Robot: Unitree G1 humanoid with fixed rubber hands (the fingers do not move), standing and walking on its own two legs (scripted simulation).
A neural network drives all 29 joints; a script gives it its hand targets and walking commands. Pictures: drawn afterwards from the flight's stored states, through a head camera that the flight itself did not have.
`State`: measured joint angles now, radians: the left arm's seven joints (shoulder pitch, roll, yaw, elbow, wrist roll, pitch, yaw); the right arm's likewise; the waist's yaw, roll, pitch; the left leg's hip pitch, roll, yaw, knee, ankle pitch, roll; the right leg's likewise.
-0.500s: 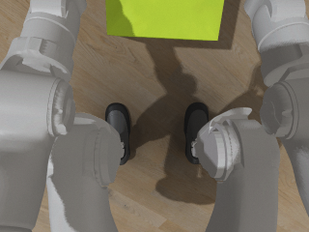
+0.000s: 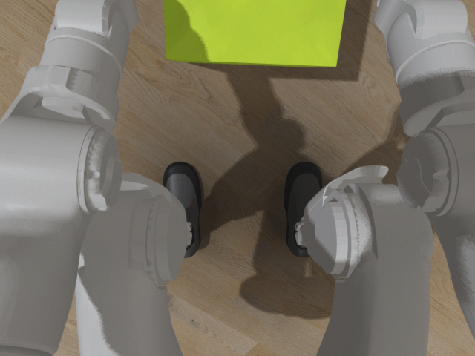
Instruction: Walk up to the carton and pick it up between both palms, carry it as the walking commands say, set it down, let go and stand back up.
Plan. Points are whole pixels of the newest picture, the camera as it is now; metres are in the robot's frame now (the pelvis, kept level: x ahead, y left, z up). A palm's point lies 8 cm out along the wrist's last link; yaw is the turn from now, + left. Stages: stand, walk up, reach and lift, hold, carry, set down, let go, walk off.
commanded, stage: reach and lift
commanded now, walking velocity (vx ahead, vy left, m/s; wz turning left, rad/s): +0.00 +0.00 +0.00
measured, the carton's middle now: out of the picture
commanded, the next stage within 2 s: none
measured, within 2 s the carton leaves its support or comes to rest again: leaves its support in 0.40 s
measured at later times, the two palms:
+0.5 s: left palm out of the picture +0.55 +0.14 -0.19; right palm out of the picture +0.55 -0.17 -0.18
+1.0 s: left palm out of the picture +0.56 +0.13 -0.15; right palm out of the picture +0.56 -0.17 -0.13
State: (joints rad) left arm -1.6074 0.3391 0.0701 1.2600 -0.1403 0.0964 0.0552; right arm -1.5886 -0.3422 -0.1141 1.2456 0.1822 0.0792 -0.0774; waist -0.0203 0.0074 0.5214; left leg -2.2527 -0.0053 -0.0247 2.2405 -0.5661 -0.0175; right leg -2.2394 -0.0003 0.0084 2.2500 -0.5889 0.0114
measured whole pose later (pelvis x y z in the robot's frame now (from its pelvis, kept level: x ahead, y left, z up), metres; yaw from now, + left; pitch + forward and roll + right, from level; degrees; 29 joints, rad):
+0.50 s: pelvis +0.00 +0.00 +0.00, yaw +0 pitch +31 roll -1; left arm -1.58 0.36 -0.03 1.19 -0.24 0.14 0.11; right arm -1.58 -0.33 -0.11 1.16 0.20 0.13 -0.10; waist -0.03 0.02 0.52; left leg -2.24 -0.02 -0.03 2.25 -0.55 -0.02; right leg -2.22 0.01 0.02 2.25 -0.58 0.03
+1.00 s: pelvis -0.01 +0.00 +0.02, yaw -1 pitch +32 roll +0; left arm -1.55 0.35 0.08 0.99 -0.18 0.26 0.21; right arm -1.55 -0.25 -0.24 0.94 0.07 0.21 -0.12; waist -0.04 -0.02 0.52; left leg -2.16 -0.05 -0.04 2.18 -0.56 -0.05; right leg -2.16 0.04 0.03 2.18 -0.56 0.03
